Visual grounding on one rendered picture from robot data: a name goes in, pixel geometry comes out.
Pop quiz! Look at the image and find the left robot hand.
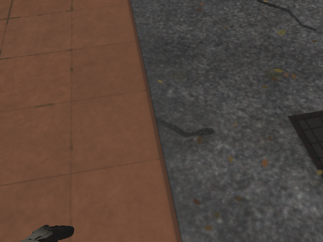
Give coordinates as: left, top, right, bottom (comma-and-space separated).
20, 225, 74, 242

